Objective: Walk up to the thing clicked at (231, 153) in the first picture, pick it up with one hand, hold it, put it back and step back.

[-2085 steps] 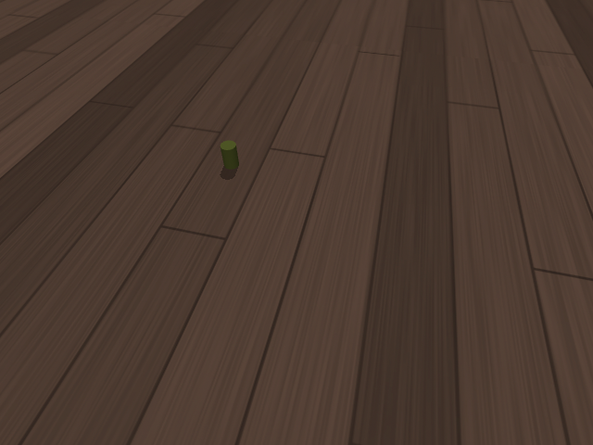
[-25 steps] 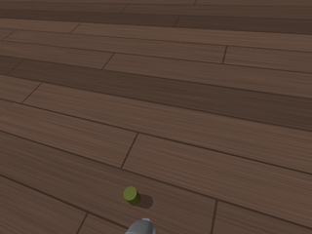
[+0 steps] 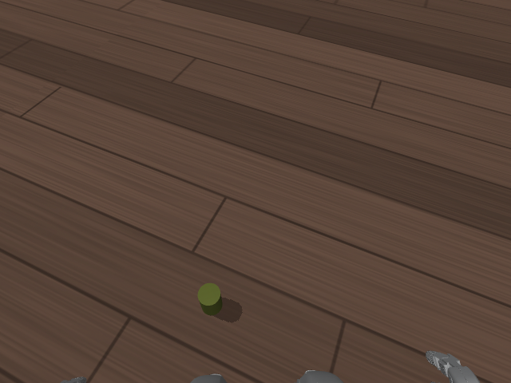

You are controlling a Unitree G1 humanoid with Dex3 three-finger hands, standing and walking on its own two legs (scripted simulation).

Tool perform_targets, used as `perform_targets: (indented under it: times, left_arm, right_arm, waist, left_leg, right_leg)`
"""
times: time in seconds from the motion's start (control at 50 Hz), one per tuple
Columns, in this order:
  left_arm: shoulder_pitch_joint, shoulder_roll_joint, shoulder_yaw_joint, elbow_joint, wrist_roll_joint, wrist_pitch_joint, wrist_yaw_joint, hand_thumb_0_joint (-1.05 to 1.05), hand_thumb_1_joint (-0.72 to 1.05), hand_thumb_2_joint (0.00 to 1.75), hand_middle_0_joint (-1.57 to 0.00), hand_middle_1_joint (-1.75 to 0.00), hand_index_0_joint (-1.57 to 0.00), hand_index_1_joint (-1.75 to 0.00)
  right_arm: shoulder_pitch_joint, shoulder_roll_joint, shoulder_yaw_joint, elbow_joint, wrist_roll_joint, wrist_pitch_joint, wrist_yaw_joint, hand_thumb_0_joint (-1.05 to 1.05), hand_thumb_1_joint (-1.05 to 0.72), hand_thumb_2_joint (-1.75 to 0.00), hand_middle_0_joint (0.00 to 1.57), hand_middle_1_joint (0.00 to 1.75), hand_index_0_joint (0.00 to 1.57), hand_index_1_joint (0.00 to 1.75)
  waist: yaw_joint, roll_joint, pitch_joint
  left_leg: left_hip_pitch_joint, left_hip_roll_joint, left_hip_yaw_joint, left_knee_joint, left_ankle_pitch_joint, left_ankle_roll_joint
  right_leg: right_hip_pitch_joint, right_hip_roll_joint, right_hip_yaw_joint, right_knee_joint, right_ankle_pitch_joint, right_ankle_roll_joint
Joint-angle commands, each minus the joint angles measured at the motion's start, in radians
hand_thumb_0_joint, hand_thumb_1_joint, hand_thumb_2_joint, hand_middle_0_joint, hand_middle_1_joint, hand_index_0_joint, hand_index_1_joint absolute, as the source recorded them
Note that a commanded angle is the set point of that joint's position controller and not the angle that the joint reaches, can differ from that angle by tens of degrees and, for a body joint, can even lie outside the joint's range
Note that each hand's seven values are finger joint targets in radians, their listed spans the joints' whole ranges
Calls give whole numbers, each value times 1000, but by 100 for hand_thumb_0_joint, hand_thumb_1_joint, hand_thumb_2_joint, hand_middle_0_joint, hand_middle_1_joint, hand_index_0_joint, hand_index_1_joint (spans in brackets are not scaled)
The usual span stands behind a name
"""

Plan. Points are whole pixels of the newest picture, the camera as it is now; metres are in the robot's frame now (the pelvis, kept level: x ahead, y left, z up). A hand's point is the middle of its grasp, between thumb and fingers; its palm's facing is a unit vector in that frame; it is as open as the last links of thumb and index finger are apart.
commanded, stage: walk up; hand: left
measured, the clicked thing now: (210, 299) +0.45 +0.16 -0.69
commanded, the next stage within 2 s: stand in 0.72 s
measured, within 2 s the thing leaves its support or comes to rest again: neither
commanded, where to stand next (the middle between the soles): +0.06 -0.05 m, yaw -3 degrees
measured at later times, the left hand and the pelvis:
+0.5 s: hand out of the picture +0.04 +0.24 -0.14, palm faces -0.06 -0.94 -0.34, open 7.3 cm; pelvis -0.01 -0.01 +0.02, yaw -2 degrees
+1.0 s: hand (127, 382) +0.15 +0.22 -0.13, palm faces -0.07 -0.94 -0.33, open 7.3 cm; pelvis +0.02 -0.02 +0.03, yaw -2 degrees
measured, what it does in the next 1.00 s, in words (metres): steps on the spot: right foot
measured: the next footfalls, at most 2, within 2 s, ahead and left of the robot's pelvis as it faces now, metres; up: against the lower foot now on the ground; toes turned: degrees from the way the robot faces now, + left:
right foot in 0.06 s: +0.03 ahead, -0.13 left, +0.00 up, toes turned +0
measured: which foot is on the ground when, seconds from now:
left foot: down 0.00-1.00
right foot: up 0.00-0.04, down 0.06-1.00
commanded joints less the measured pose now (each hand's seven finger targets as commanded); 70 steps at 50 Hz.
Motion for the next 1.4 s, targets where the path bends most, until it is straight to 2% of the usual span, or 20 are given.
perform_targets:
  times: [0.0, 0.04, 0.06, 0.08, 0.1, 0.12, 0.14, 0.16, 0.2, 0.26, 0.34, 0.38, 0.44, 0.54, 0.6, 0.82, 1.06, 1.18, 1.28, 1.38]
  left_arm:
    - [53, 175, 44, -20, 19, -37, -1, 0, 90, 90, -20, -30, -20, -30]
    - [77, 169, 45, 8, 29, -47, -4, 0, 90, 90, -20, -30, -20, -30]
    - [76, 194, 51, 14, 39, -55, -4, 0, 90, 90, -20, -30, -20, -30]
    - [48, 228, 56, 3, 44, -63, -7, 0, 90, 90, -20, -30, -20, -30]
    - [-11, 250, 52, 1, 38, -59, -18, 0, 90, 90, -20, -30, -20, -30]
    - [-48, 241, 45, -8, 37, -50, -28, 0, 90, 90, -20, -30, -20, -30]
    - [-61, 208, 36, -10, 33, -42, -34, 0, 90, 90, -20, -30, -20, -30]
    - [-62, 180, 28, -10, 27, -40, -38, 0, 90, 90, -20, -30, -20, -30]
    - [-7, 160, 26, 19, 24, -42, -41, 0, 90, 90, -20, -30, -20, -30]
    - [40, 161, 31, 56, 24, -50, -45, 0, 90, 90, -20, -30, -20, -30]
    - [2, 189, 32, 58, 27, -51, -44, 0, 90, 90, -20, -30, -20, -30]
    - [11, 182, 28, 71, 26, -50, -42, 0, 90, 90, -20, -30, -20, -30]
    - [-11, 182, 26, 78, 26, -60, -36, 0, 90, 90, -20, -30, -20, -30]
    - [-42, 179, 21, 90, 20, -59, -31, 0, 90, 90, -20, -30, -20, -30]
    - [-37, 176, 19, 107, 14, -59, -26, 0, 90, 90, -20, -30, -20, -30]
    - [-91, 152, 13, 127, 9, -40, -20, 0, 90, 90, -20, -30, -20, -30]
    - [-142, 147, 11, 150, 16, -42, -19, 0, 90, 90, -20, -30, -20, -30]
    - [-146, 149, 13, 152, 18, -41, -22, 0, 90, 90, -20, -30, -20, -30]
    - [-128, 148, 12, 154, 19, -45, -21, 0, 90, 90, -20, -30, -20, -30]
    - [-120, 145, 11, 160, 17, -40, -21, 0, 90, 90, -20, -30, -20, -30]
  right_arm:
    - [-1, -275, -65, -41, -3, -29, -17, 0, -90, -90, 20, 30, 20, 30]
    - [-47, -249, -48, -38, 6, -29, -11, 0, -90, -90, 20, 30, 20, 30]
    - [-51, -219, -37, -35, 13, -32, -9, 0, -90, -90, 20, 30, 20, 30]
    - [-45, -197, -27, -34, 16, -37, -4, 0, -90, -90, 20, 30, 20, 30]
    - [-34, -196, -31, -5, 11, -35, -2, 0, -90, -90, 20, 30, 20, 30]
    - [-16, -208, -41, 25, 3, -36, -2, 0, -90, -90, 20, 30, 20, 30]
    - [-11, -234, -51, 36, -5, -41, 0, 0, -90, -90, 20, 30, 20, 30]
    - [-20, -265, -58, 39, -7, -48, 6, 0, -90, -90, 20, 30, 20, 30]
    - [-51, -253, -48, 42, -8, -55, 7, 0, -90, -90, 20, 30, 20, 30]
    - [-84, -221, -32, 47, -10, -60, 8, 0, -90, -90, 20, 30, 20, 30]
    - [-57, -211, -34, 86, -9, -55, 10, 0, -90, -90, 20, 30, 20, 30]
    - [-53, -206, -35, 96, -8, -55, 11, 0, -90, -90, 20, 30, 20, 30]
    - [-37, -195, -30, 113, -3, -60, 8, 0, -90, -90, 20, 30, 20, 30]
    - [-28, -198, -27, 142, -1, -63, 2, 0, -90, -90, 20, 30, 20, 30]
    - [-34, -196, -27, 152, 1, -64, -2, 0, -90, -90, 20, 30, 20, 30]
    - [-86, -196, -18, 198, 7, -49, -19, 0, -90, -90, 20, 30, 20, 30]
    - [-140, -166, -15, 227, 4, -40, -12, 0, -90, -90, 20, 30, 20, 30]
    - [-144, -170, -18, 236, -1, -46, -9, 0, -90, -90, 20, 30, 20, 30]
    - [-139, -170, -20, 240, 1, -49, -10, 0, -90, -90, 20, 30, 20, 30]
    - [-129, -170, -17, 248, -2, -45, -11, 0, -90, -90, 20, 30, 20, 30]
  waist:
    - [-16, 176, -183]
    - [21, 112, -161]
    - [24, 52, -165]
    - [6, -34, -156]
    - [-20, -48, -130]
    - [-41, -58, -99]
    - [-49, -14, -64]
    - [-45, 34, -53]
    - [-6, 57, -55]
    - [20, 45, -94]
    - [-4, 60, -67]
    - [-4, 56, -56]
    - [-14, 18, -121]
    - [-21, 9, -141]
    - [-12, 16, -172]
    - [-15, 29, -239]
    - [-26, 6, -201]
    - [-25, 24, -180]
    - [-23, 14, -230]
    - [-24, 12, -190]
  left_leg:
    - [115, 256, -249, -177, 377, 156]
    - [9, 225, -214, -163, 247, 102]
    - [-56, 197, -201, -138, 191, 59]
    - [-91, 125, -148, -114, 102, 17]
    - [6, 56, -74, -120, -95, 4]
    - [105, 49, -68, -138, -172, 8]
    - [147, 82, -130, -227, -216, 20]
    - [132, 131, -222, -308, -277, 43]
    - [53, 235, -334, -423, -385, 86]
    - [5, 181, -228, -393, -261, 41]
    - [40, 100, -143, -349, -231, 1]
    - [75, 102, -141, -340, -189, 4]
    - [112, 108, -117, -319, -19, 5]
    - [161, 108, -93, -314, 101, 1]
    - [197, 126, -82, -287, 283, 5]
    - [258, 155, -79, -333, 524, -15]
    - [258, 154, -78, -389, 360, -26]
    - [235, 150, -81, -415, 246, -26]
    - [280, 159, -80, -398, 329, -21]
    - [248, 151, -83, -413, 266, -24]
  right_leg:
    - [87, 7, -22, -212, 44, -2]
    - [217, 11, -2, -398, 216, -21]
    - [281, -43, 102, -417, 268, -47]
    - [266, -127, 238, -449, 254, -94]
    - [115, -193, 283, -468, 65, -143]
    - [-15, -193, 268, -483, -92, -136]
    - [-96, -135, 197, -468, -182, -96]
    - [-98, -54, 118, -415, -106, -56]
    - [-1, -12, 52, -336, 48, -34]
    - [154, -21, 90, -432, 125, -40]
    - [83, -58, 166, -521, -1, -55]
    - [56, -57, 164, -533, 12, -49]
    - [140, -74, 164, -542, 168, -48]
    - [157, -83, 151, -522, 332, -39]
    - [194, -82, 134, -504, 464, -37]
    - [303, -95, 102, -503, 696, -9]
    - [267, -100, 109, -586, 551, -3]
    - [236, -95, 115, -616, 399, -5]
    - [264, -102, 111, -596, 500, -7]
    - [233, -95, 113, -611, 419, -5]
